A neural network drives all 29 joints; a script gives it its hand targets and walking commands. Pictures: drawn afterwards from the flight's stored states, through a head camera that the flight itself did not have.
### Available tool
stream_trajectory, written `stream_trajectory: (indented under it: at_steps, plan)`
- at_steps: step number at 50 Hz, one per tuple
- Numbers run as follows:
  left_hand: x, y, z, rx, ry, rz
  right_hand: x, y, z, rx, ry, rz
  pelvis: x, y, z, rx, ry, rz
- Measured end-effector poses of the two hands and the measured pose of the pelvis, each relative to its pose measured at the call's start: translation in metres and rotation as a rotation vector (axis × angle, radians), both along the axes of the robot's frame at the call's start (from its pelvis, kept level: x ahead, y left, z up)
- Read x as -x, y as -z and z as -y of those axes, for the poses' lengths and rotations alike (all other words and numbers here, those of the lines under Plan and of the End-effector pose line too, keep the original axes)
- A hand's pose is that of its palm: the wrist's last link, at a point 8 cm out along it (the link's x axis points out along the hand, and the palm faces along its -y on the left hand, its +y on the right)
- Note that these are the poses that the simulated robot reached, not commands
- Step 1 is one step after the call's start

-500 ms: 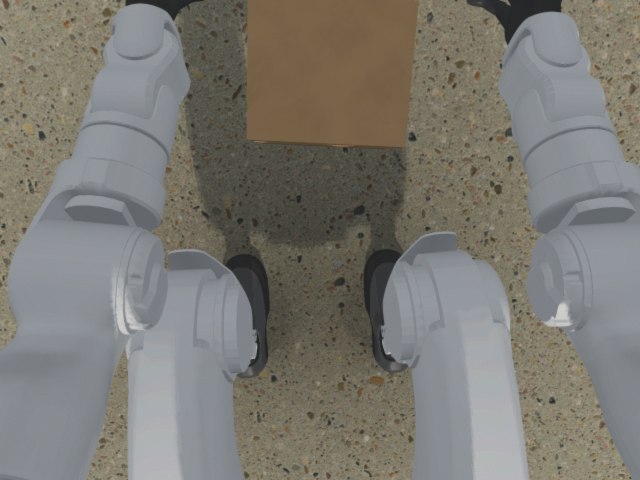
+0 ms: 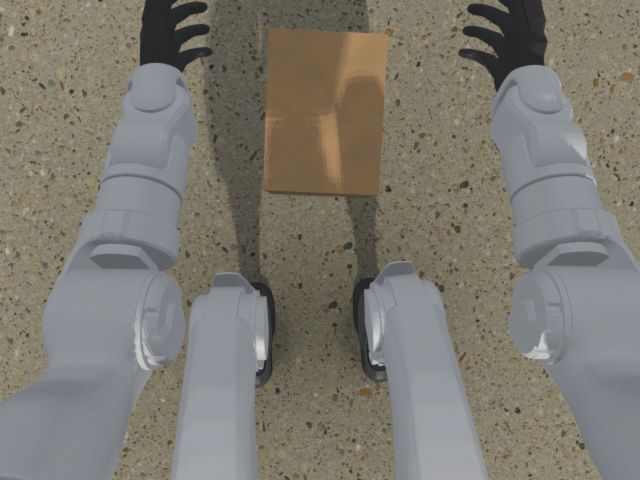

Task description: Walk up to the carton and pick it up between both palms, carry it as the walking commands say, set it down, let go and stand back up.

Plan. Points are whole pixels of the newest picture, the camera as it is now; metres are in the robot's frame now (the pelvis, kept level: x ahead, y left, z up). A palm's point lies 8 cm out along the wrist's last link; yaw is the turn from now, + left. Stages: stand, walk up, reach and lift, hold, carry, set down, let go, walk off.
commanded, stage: set down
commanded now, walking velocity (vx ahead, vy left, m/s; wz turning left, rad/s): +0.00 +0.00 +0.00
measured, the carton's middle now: (323, 123) +0.53 -0.04 -0.40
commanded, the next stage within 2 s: let go in 0.78 s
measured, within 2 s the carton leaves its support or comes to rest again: neither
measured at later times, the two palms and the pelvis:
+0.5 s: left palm out of the picture +0.53 +0.14 +0.04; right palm out of the picture +0.51 -0.23 +0.04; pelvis +0.03 +0.00 +0.14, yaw +0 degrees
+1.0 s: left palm out of the picture +0.48 +0.16 +0.09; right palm out of the picture +0.47 -0.23 +0.09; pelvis +0.06 +0.00 +0.22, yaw -1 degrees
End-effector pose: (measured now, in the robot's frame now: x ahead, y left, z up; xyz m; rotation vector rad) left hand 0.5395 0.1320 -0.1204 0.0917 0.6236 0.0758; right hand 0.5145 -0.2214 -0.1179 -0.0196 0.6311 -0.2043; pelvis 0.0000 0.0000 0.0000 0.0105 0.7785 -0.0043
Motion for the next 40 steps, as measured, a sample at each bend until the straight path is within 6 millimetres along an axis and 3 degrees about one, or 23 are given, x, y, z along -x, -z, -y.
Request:
stream_trajectory:
  at_steps: [28,34,40]
  plan:
    - [0.006,-0.176,-0.005,0.003,0.018,0.007,0.004,-0.175,0.007,0.005,-0.027,0.0,-0.032,-0.16,-0.004,0.005,0.005,-0.007]
    - [0.005,-0.198,-0.003,-0.006,0.023,-0.003,0.001,-0.196,0.007,0.01,-0.036,-0.007,-0.038,-0.183,-0.004,0.004,0.012,0.006]
    - [0.008,-0.201,-0.002,-0.023,0.025,-0.014,0.003,-0.196,0.003,0.026,-0.048,-0.026,-0.042,-0.194,-0.001,0.003,0.015,0.007]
